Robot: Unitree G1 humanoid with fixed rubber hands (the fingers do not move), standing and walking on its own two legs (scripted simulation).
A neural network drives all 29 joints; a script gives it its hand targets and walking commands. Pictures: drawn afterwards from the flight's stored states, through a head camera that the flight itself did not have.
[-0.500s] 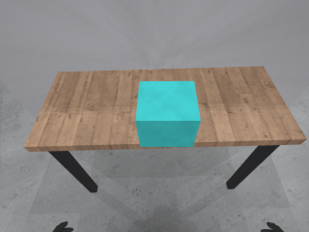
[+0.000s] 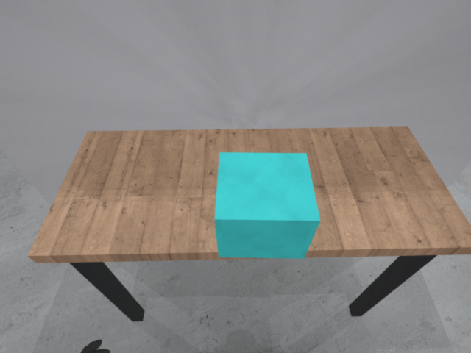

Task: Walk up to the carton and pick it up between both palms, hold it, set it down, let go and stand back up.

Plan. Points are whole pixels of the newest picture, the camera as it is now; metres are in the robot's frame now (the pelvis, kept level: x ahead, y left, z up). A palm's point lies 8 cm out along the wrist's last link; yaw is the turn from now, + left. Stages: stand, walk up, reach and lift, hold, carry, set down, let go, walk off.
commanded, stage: walk up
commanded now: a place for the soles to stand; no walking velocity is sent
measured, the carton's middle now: (262, 205) +0.39 -0.03 -0.02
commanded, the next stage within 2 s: reach and lift in 1.68 s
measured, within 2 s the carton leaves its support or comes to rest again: neither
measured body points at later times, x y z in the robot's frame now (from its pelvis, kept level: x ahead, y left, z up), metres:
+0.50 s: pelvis +0.00 -0.01 -0.01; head +0.02 -0.01 +0.44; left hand +0.08 +0.29 -0.13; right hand +0.08 -0.32 -0.13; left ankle +0.02 +0.08 -0.73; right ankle +0.03 -0.13 -0.73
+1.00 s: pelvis +0.01 -0.02 +0.00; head +0.04 -0.02 +0.45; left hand +0.10 +0.29 -0.12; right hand +0.11 -0.32 -0.13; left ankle +0.02 +0.08 -0.73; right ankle +0.02 -0.13 -0.73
